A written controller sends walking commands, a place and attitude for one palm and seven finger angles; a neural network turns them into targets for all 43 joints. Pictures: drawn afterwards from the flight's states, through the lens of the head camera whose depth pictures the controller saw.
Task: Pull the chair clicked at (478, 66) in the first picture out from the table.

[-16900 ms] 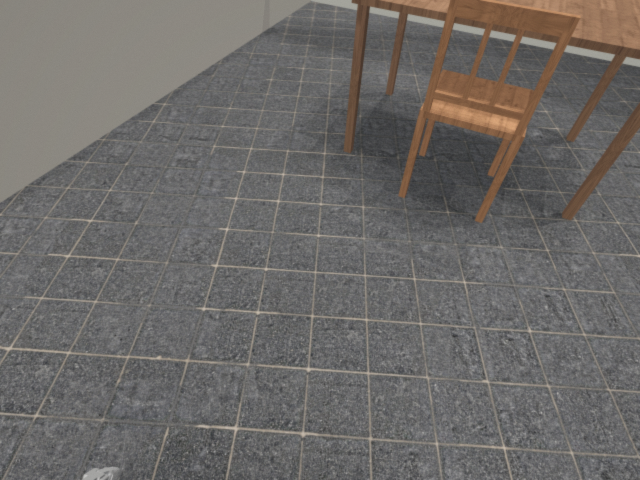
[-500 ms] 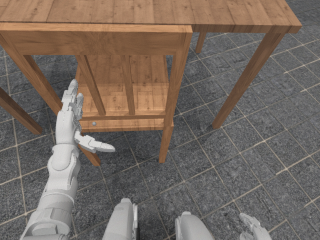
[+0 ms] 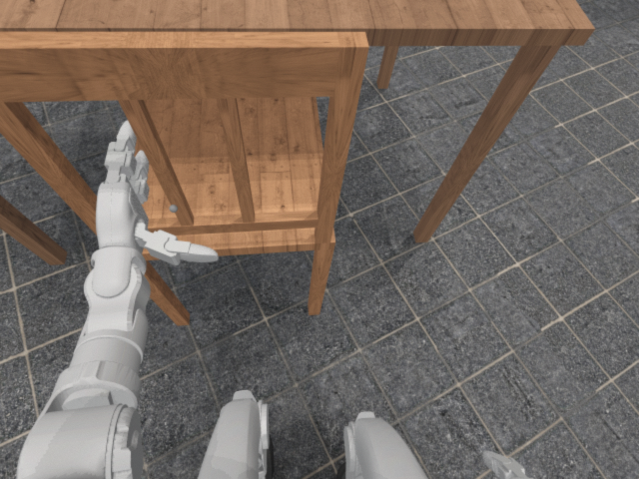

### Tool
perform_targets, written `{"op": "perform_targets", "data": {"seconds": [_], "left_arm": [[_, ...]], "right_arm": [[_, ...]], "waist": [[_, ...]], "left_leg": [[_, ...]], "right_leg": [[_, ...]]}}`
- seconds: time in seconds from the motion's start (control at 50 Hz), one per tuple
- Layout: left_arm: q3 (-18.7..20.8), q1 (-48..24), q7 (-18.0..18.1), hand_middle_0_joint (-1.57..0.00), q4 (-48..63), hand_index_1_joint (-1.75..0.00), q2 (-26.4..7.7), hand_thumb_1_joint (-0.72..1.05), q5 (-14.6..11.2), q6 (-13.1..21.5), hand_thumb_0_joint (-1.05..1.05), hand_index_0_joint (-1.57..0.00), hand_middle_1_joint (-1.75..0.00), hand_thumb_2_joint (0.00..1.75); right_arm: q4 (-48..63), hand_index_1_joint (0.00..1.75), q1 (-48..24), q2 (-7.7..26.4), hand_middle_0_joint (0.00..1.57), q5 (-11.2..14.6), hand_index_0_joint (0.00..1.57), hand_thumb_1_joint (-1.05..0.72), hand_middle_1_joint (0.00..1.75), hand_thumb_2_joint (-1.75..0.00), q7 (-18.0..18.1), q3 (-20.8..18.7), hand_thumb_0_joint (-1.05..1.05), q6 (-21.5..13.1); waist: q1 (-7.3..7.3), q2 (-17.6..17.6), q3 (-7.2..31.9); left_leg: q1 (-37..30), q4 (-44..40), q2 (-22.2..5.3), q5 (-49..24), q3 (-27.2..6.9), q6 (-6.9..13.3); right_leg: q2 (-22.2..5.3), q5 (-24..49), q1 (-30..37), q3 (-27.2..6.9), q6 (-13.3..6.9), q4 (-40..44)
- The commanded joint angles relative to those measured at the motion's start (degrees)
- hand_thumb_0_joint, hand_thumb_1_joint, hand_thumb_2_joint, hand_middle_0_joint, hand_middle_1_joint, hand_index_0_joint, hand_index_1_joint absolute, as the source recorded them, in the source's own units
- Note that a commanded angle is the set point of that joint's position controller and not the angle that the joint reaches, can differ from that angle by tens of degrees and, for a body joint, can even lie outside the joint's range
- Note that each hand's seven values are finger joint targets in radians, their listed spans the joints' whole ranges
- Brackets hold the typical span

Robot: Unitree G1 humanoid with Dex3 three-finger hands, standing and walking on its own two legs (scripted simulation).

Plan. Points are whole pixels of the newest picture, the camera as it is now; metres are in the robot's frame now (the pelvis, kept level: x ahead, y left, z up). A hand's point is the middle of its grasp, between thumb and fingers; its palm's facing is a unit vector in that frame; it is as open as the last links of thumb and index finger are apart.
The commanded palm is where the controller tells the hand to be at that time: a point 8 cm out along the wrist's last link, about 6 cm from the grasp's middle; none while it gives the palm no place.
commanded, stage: push the fingers through the gap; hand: left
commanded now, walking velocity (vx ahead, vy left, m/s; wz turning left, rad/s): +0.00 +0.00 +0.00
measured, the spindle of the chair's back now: (164, 171) +0.50 +0.20 +0.03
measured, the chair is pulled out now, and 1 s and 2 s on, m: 0.00 0.00 0.01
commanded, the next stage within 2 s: hook a spindle and tug to test in 0.62 s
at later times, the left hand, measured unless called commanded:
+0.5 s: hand (175, 193) +0.46 +0.18 +0.03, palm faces +0.11 -0.99 -0.04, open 16.9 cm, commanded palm +0.44 +0.22 +0.03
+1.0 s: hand (174, 192) +0.46 +0.18 +0.03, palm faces +0.10 -0.99 -0.03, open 16.1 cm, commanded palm +0.44 +0.21 +0.03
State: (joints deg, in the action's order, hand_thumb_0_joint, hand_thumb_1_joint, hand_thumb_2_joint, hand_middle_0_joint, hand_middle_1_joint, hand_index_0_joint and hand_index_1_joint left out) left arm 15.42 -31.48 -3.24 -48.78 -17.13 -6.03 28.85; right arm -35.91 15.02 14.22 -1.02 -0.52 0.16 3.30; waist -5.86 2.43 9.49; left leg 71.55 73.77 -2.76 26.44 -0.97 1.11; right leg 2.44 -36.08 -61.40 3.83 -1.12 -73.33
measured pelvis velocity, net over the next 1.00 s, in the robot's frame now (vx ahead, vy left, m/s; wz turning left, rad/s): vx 0.00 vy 0.01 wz -0.01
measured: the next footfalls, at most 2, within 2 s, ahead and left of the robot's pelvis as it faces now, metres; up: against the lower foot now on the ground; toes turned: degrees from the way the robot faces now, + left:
none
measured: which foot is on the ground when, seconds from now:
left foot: down 0.00-1.00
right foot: down 0.00-1.00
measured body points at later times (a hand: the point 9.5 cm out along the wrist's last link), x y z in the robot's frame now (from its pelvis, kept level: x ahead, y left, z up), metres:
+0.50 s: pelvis +0.01 +0.00 +0.00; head +0.14 +0.02 +0.43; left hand +0.45 +0.23 +0.03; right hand +0.05 -0.26 -0.12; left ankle +0.07 +0.11 -0.61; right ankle -0.01 -0.11 -0.61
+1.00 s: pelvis +0.00 +0.01 +0.00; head +0.14 +0.03 +0.43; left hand +0.45 +0.24 +0.03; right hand +0.07 -0.26 -0.12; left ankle +0.07 +0.11 -0.61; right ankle -0.01 -0.11 -0.61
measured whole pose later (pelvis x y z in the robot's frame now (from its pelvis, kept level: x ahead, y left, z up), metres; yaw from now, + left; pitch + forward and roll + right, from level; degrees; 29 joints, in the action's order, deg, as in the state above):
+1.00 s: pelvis +0.00 +0.01 +0.00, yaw -1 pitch +25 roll -4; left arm 17.7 -37.3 -3.6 -54.1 -18.6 -4.7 29.2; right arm -35.7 15.7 13.8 -1.6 -1.7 0.2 5.5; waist -7.0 2.5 9.3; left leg 73.1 74.4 -2.9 26.8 -1.0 1.6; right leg 2.6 -36.0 -62.6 3.7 -0.6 -73.1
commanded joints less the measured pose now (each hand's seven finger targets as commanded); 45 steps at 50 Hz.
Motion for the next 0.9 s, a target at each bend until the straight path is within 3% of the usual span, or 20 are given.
{"op": "perform_targets", "data": {"seconds": [0.0, 0.02, 0.1, 0.12, 0.18, 0.22, 0.24, 0.26, 0.28, 0.32, 0.38, 0.46, 0.5, 0.56, 0.6, 0.62, 0.7, 0.76, 0.78, 0.88], "left_arm": [[1.3, -22.8, -0.4, -0.06, 8.3, -0.08, -9.8, -0.50, 0.2, 4.1, 0.00, -0.06, -0.08, 0.30], [2.5, -23.7, -0.3, -0.06, 7.6, -0.08, -11.4, -0.50, 0.3, 4.0, 0.00, -0.06, -0.08, 0.30], [3.1, -24.8, -0.2, -0.06, 7.0, -0.08, -11.4, -0.50, 0.4, 3.9, 0.00, -0.06, -0.08, 0.30], [4.3, -26.0, -0.1, -0.06, 6.8, -0.08, -13.4, -0.50, 0.5, 3.9, 0.00, -0.06, -0.08, 0.30], [3.6, -26.4, -0.2, -0.06, 7.9, -0.08, -12.3, -0.50, 0.7, 4.3, 0.00, -0.06, -0.08, 0.30], [6.0, -23.8, -0.3, -0.06, 5.2, -0.08, -14.8, -0.50, 0.8, 3.7, 0.00, -0.06, -0.08, 0.30], [5.0, -24.5, -0.6, -0.06, 6.1, -0.08, -13.7, -0.50, 0.7, 3.6, 0.00, -0.06, -0.08, 0.30], [6.2, -23.1, -0.8, -0.06, 6.8, -0.08, -15.2, -0.50, 0.6, 3.6, 0.00, -0.06, -0.08, 0.30], [4.6, -22.7, -1.1, -0.06, 7.1, -0.08, -13.3, -0.50, 0.5, 3.6, 0.00, -0.06, -0.08, 0.30], [4.7, -22.5, -1.2, -0.06, 8.0, -0.08, -13.3, -0.50, 0.3, 3.5, 0.00, -0.06, -0.08, 0.30], [3.2, -24.2, -1.2, -0.06, 8.3, -0.08, -11.5, -0.50, -0.1, 3.7, 0.00, -0.06, -0.08, 0.30], [5.2, -25.3, -1.0, -0.06, 9.3, -0.08, -14.3, -0.50, 0.2, 4.6, 0.00, -0.06, -0.08, 0.30], [3.7, -25.5, -1.2, -0.06, 9.0, -0.08, -12.6, -0.50, 0.3, 4.8, 0.00, -0.06, -0.08, 0.30], [4.9, -24.6, -1.5, -0.06, 6.8, -0.08, -14.0, -0.50, 0.4, 4.6, 0.00, -0.06, -0.08, 0.30], [4.5, -25.2, -1.6, -0.06, 7.3, -0.08, -13.7, -0.50, 0.5, 4.7, 0.00, -0.06, -0.08, 0.30], [3.1, -25.3, -1.8, -0.06, 7.3, -0.08, -12.0, -0.50, 0.4, 4.5, 0.00, -0.06, -0.08, 0.30], [4.3, -25.1, -1.8, -0.06, 7.0, -0.08, -13.1, -0.50, -0.2, 4.4, 0.00, -0.06, -0.08, 0.30], [3.3, -25.2, -1.7, -0.11, 7.5, -0.24, -12.1, -0.50, 0.3, 4.4, 0.00, -0.11, -0.24, 0.30], [1.9, -26.3, -1.6, -0.13, 7.9, -0.30, -10.7, -0.50, 0.3, 4.5, 0.00, -0.13, -0.30, 0.30], [2.9, -27.6, -0.5, -0.22, 7.1, -0.57, -11.6, -0.50, 0.6, 4.6, 0.00, -0.22, -0.57, 0.30]], "right_arm": [[4.0, 0.30, 6.2, 9.4, 0.20, -0.2, 0.20, -0.90, 0.30, -0.90, 0.3, -3.4, 0.00, -0.9], [3.8, 0.30, 6.4, 9.7, 0.20, -0.2, 0.20, -0.90, 0.30, -0.90, 0.4, -3.5, 0.00, -0.6], [4.2, 0.30, 7.2, 9.6, 0.20, -0.5, 0.20, -0.90, 0.30, -0.90, 0.0, -3.6, 0.00, 0.0], [3.9, 0.30, 7.4, 9.8, 0.20, -0.5, 0.20, -0.90, 0.30, -0.90, 0.0, -3.5, 0.00, 0.2], [4.4, 0.30, 7.8, 9.3, 0.20, -0.6, 0.20, -0.90, 0.30, -0.90, -0.3, -3.6, 0.00, 0.4], [4.2, 0.30, 8.2, 9.7, 0.20, -0.5, 0.20, -0.90, 0.30, -0.90, -0.4, -3.6, 0.00, 0.9], [4.4, 0.30, 8.0, 9.4, 0.20, -0.5, 0.20, -0.90, 0.30, -0.90, -0.5, -3.4, 0.00, 1.0], [4.7, 0.30, 8.2, 9.6, 0.20, -0.4, 0.20, -0.90, 0.30, -0.90, -0.5, -3.5, 0.00, 1.2], [5.2, 0.30, 8.1, 9.4, 0.20, -0.4, 0.20, -0.90, 0.30, -0.90, -0.6, -3.4, 0.00, 1.2], [4.9, 0.30, 8.3, 9.4, 0.20, -0.2, 0.20, -0.90, 0.30, -0.90, -0.7, -3.6, 0.00, 1.3], [4.5, 0.30, 8.4, 9.3, 0.20, -0.1, 0.20, -0.90, 0.30, -0.90, -0.6, -3.6, 0.00, 1.2], [3.8, 0.30, 8.6, 9.5, 0.20, -0.3, 0.20, -0.90, 0.30, -0.90, -0.4, -3.8, 0.00, 0.9], [3.9, 0.30, 8.3, 9.3, 0.20, -0.3, 0.20, -0.90, 0.30, -0.90, -0.5, -3.6, 0.00, 0.7], [3.8, 0.30, 8.3, 9.5, 0.20, -0.4, 0.20, -0.90, 0.30, -0.90, -0.4, -3.5, 0.00, 0.8], [3.9, 0.30, 8.2, 9.6, 0.20, -0.4, 0.20, -0.90, 0.30, -0.90, -0.5, -3.6, 0.00, 0.9], [4.1, 0.30, 8.1, 9.5, 0.20, -0.3, 0.20, -0.90, 0.30, -0.90, -0.6, -3.6, 0.00, 0.9], [3.9, 0.30, 7.9, 9.8, 0.20, -0.3, 0.20, -0.90, 0.30, -0.90, -0.5, -3.7, 0.00, 1.0], [4.4, 0.30, 7.7, 9.6, 0.20, -0.3, 0.20, -0.90, 0.30, -0.90, -0.6, -3.6, 0.00, 1.1], [4.4, 0.30, 7.8, 9.5, 0.20, -0.3, 0.20, -0.90, 0.30, -0.90, -0.6, -3.6, 0.00, 1.0], [4.0, 0.30, 8.0, 9.7, 0.20, -0.5, 0.20, -0.90, 0.30, -0.90, -0.6, -3.6, 0.00, 1.1]], "waist": [[-1.90, 3.6, 24.9], [-1.98, 3.4, 25.1], [-1.82, 4.1, 27.5], [-1.92, 4.0, 27.3], [-1.97, 4.4, 28.9], [-1.52, 2.7, 27.4], [-1.71, 3.6, 27.4], [-0.89, 3.0, 28.4], [-1.21, 4.2, 28.6], [-1.27, 4.2, 27.8], [-2.63, 3.2, 26.0], [-2.02, 4.3, 27.1], [-2.17, 5.3, 27.4], [-1.94, 3.8, 25.9], [-1.84, 6.2, 26.6], [-2.15, 5.9, 26.7], [-2.09, 4.6, 26.8], [-1.95, 4.9, 26.7], [-2.54, 6.3, 26.5], [-2.70, 5.3, 26.2]], "left_leg": [[-29.8, -6.2, 1.0, -14.4, -3.2, 0.5], [-29.3, -5.9, 0.9, -14.6, -3.1, 0.6], [-30.7, -5.7, 1.0, -17.0, -3.1, 0.6], [-29.8, -5.4, 0.9, -16.8, -3.0, 0.7], [-30.5, -5.2, 1.0, -18.8, -2.9, 0.8], [-28.8, -5.5, 1.0, -17.8, -2.7, 0.8], [-28.2, -5.4, 1.1, -17.4, -2.2, 0.9], [-28.3, -5.6, 1.1, -17.8, -2.3, 0.8], [-29.4, -5.8, 1.1, -18.7, -2.5, 0.8], [-30.0, -5.9, 0.9, -18.7, -2.5, 0.7], [-29.6, -6.0, 0.9, -17.4, -2.7, 0.9], [-30.2, -5.9, 0.9, -17.4, -2.5, 0.8], [-31.1, -5.9, 1.0, -17.6, -2.7, 0.7], [-28.8, -5.8, 1.1, -16.3, -2.4, 0.9], [-31.2, -6.0, 0.8, -17.6, -3.0, 0.6], [-31.7, -6.1, 0.9, -17.3, -3.2, 0.6], [-31.4, -6.0, 0.8, -16.8, -3.3, 0.7], [-31.5, -6.4, 0.9, -16.2, -3.5, 0.6], [-33.0, -6.5, 0.8, -16.9, -3.9, 0.5], [-32.3, -6.3, 0.8, -15.7, -4.2, 0.6]], "right_leg": [[0.3, 17.3, -0.8, -1.7, -0.4, 11.0], [0.3, 17.6, -0.7, -1.9, -0.4, 10.9], [0.4, 19.5, -0.2, -1.8, -0.4, 10.6], [0.4, 19.7, 0.1, -2.0, -0.4, 10.4], [0.5, 21.7, 1.2, -2.1, -0.4, 10.0], [0.6, 21.3, 1.8, -2.1, -0.3, 10.4], [0.5, 21.6, 2.4, -2.4, -0.2, 10.6], [0.6, 22.0, 3.5, -2.4, -0.3, 10.4], [0.6, 22.4, 2.8, -2.3, -0.4, 10.2], [0.6, 22.2, 2.4, -2.1, -0.4, 10.7], [0.7, 21.2, 1.2, -2.1, -0.2, 11.1], [0.6, 20.9, 1.7, -2.3, -0.3, 11.2], [0.6, 20.6, 0.9, -2.2, -0.3, 11.1], [0.7, 20.2, 2.0, -2.4, -0.3, 11.3], [0.6, 20.1, 0.0, -1.8, -0.6, 10.7], [0.7, 19.5, -0.5, -1.7, -0.6, 10.9], [0.6, 19.1, -0.3, -1.7, -0.5, 11.1], [0.7, 18.2, -0.5, -1.5, -0.6, 11.0], [0.7, 18.1, -1.9, -1.3, -0.8, 10.9], [0.8, 16.9, -2.5, -1.3, -0.7, 10.9]]}}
